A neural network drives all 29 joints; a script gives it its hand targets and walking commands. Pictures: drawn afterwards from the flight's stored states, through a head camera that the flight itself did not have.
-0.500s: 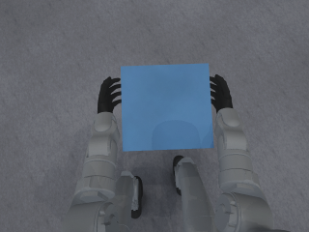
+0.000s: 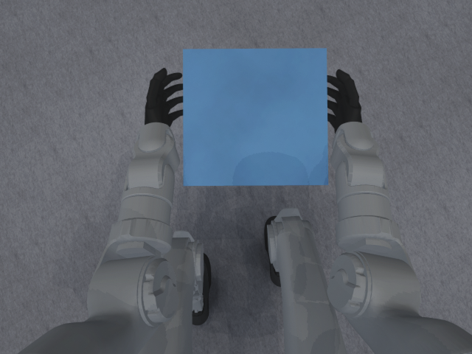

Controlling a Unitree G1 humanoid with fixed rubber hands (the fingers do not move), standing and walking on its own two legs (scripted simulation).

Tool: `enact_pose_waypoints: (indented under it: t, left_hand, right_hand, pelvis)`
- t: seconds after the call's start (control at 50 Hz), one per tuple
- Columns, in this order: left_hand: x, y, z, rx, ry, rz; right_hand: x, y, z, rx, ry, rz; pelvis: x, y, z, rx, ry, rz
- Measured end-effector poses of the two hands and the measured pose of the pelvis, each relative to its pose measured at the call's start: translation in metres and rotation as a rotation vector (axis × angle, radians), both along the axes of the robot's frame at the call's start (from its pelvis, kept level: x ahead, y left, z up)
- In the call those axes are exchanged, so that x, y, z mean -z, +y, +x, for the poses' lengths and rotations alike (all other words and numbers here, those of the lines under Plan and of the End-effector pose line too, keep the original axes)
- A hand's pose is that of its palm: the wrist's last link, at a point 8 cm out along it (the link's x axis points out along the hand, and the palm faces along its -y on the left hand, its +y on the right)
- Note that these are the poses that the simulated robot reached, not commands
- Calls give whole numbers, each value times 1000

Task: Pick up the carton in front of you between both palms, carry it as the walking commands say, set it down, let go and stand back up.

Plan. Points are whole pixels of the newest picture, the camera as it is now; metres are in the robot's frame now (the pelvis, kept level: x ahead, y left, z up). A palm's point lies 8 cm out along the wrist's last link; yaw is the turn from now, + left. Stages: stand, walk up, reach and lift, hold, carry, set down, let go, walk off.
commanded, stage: set down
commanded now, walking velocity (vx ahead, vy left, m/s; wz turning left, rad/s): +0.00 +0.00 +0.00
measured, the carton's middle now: (250, 131) +0.45 -0.09 -0.18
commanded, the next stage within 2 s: none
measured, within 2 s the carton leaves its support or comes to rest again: rests again in 1.18 s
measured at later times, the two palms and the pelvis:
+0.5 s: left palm (186, 127) +0.50 +0.05 -0.24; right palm (325, 133) +0.44 -0.25 -0.25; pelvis -0.03 +0.01 -0.11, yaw +1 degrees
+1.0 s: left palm (192, 132) +0.50 +0.04 -0.31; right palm (321, 131) +0.46 -0.26 -0.31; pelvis -0.03 +0.01 -0.16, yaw +1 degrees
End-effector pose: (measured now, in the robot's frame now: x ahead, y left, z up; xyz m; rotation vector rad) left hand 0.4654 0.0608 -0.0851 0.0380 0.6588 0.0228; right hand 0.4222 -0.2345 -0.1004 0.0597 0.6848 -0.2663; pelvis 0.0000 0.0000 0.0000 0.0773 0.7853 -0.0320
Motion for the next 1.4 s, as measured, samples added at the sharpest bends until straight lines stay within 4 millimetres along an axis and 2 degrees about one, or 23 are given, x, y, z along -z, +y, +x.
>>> enact_pose_waypoints:
  t: [0.2, 0.58, 0.68, 0.78, 0.98, 1.18, 1.4]
  left_hand:
    - [64, -8, 14, 27, 14, 1]
    - [182, -16, 34, 77, 55, 16]
    - [209, -26, 38, 103, 64, 12]
    - [219, -32, 39, 112, 63, -2]
    - [227, -17, 38, 112, 81, 6]
    - [244, -17, 34, 142, 103, -3]
    - [246, -21, 34, 180, 89, -25]
  right_hand:
    - [64, -6, 6, 20, 17, -9]
    - [176, -14, 19, 24, 67, -35]
    - [195, -26, 24, 9, 98, -57]
    - [201, -33, 27, 22, 97, -60]
    - [206, -22, 33, -24, 113, -43]
    - [219, -25, 31, -36, 142, -54]
    - [229, -31, 28, -17, 140, -48]
  pelvis:
    - [48, -1, -10, -10, 31, 1]
    - [125, 11, -30, -38, 9, -20]
    - [140, 14, -32, -36, -7, -29]
    - [150, 14, -31, -38, -32, -34]
    - [157, 12, -33, -49, -34, -37]
    - [161, 13, -37, -62, -43, -49]
    - [165, 12, -38, -59, -74, -54]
